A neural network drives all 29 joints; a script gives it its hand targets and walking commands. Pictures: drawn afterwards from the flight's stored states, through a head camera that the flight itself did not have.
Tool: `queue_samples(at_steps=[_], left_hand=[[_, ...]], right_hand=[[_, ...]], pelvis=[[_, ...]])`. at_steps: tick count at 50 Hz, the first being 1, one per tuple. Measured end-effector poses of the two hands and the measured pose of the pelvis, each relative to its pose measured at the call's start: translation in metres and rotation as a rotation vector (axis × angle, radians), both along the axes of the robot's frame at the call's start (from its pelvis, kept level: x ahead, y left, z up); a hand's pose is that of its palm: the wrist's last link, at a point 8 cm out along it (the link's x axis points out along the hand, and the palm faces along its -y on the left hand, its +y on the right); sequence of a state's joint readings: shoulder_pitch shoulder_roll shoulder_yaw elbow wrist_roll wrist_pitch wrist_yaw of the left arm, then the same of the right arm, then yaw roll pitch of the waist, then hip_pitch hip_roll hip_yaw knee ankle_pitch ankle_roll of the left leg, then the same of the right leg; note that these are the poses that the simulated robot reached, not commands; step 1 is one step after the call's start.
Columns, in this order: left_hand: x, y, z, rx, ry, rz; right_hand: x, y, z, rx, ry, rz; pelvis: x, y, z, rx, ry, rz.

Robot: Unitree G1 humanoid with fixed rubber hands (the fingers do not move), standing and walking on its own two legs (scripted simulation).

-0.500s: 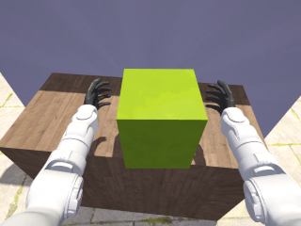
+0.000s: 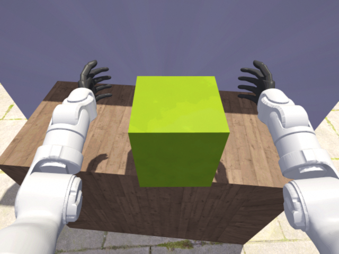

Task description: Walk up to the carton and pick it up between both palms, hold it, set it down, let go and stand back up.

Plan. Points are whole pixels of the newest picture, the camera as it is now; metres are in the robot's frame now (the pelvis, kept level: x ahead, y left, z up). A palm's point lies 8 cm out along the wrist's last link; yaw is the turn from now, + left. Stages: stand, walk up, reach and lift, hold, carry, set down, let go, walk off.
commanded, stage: set down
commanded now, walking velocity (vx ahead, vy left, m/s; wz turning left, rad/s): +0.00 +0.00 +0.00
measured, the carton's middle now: (175, 133) +0.44 +0.02 +0.03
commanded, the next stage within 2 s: let go in 1.84 s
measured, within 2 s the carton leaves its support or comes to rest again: neither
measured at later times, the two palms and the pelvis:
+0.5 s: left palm (82, 116) +0.38 +0.23 +0.15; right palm (275, 116) +0.39 -0.20 +0.16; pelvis +0.00 +0.00 +0.00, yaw +0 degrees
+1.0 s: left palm (88, 139) +0.35 +0.22 +0.10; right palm (270, 140) +0.36 -0.19 +0.11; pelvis -0.01 +0.00 +0.00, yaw +0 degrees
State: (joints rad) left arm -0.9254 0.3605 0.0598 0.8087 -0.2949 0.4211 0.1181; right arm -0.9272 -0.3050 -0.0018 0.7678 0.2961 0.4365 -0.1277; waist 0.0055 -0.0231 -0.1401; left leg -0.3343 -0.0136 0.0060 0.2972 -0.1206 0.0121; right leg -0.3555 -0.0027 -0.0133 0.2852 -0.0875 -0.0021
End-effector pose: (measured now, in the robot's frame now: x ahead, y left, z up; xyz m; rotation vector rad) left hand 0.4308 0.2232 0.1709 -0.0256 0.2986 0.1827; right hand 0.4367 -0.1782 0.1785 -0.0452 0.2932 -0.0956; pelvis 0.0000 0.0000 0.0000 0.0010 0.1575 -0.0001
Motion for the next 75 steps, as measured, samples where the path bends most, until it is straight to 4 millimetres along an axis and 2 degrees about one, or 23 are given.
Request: queue_samples(at_steps=[7, 12, 18, 27, 33, 39, 46, 55, 64, 75], left_hand=[[0.002, 0.004, 0.027, 0.017, -0.028, -0.021], [-0.004, 0.003, 0.028, 0.021, -0.018, -0.042], [-0.022, 0.002, 0.006, 0.021, 0.004, -0.054], [-0.056, 0.006, -0.032, 0.021, 0.032, -0.041], [-0.071, 0.003, -0.041, 0.018, 0.016, -0.044], [-0.076, -0.001, -0.046, 0.014, 0.006, -0.052], [-0.079, -0.007, -0.058, 0.01, 0.004, -0.066], [-0.09, -0.006, -0.081, 0.011, -0.001, -0.063], [-0.121, -0.007, -0.109, 0.018, 0.003, -0.072], [-0.157, -0.006, -0.129, 0.017, -0.031, -0.074]], right_hand=[[0.001, -0.006, 0.026, 0.0, -0.023, 0.013], [-0.004, -0.011, 0.027, 0.009, -0.013, 0.022], [-0.021, -0.015, 0.007, 0.017, 0.003, 0.027], [-0.053, -0.019, -0.03, 0.027, 0.029, 0.009], [-0.067, -0.015, -0.042, 0.032, 0.017, 0.011], [-0.072, -0.011, -0.045, 0.042, -0.003, 0.011], [-0.075, -0.013, -0.057, 0.045, -0.003, 0.009], [-0.088, -0.016, -0.08, 0.038, -0.006, 0.018], [-0.117, -0.018, -0.111, 0.046, 0.002, 0.02], [-0.154, -0.016, -0.132, 0.044, -0.028, 0.019]], pelvis=[[0.009, -0.001, 0.003, -0.002, -0.03, 0.0], [0.013, -0.002, 0.005, -0.003, -0.062, -0.003], [0.011, -0.003, 0.006, -0.001, -0.093, -0.006], [-0.006, -0.004, 0.004, 0.0, -0.113, -0.001], [-0.016, -0.004, 0.002, 0.002, -0.108, 0.001], [-0.02, -0.005, 0.0, 0.004, -0.107, 0.003], [-0.013, -0.004, 0.0, 0.004, -0.113, 0.002], [0.006, -0.004, 0.003, 0.0, -0.127, -0.004], [0.022, -0.003, 0.004, -0.004, -0.146, -0.003], [0.024, -0.001, 0.003, -0.005, -0.142, 0.0]])
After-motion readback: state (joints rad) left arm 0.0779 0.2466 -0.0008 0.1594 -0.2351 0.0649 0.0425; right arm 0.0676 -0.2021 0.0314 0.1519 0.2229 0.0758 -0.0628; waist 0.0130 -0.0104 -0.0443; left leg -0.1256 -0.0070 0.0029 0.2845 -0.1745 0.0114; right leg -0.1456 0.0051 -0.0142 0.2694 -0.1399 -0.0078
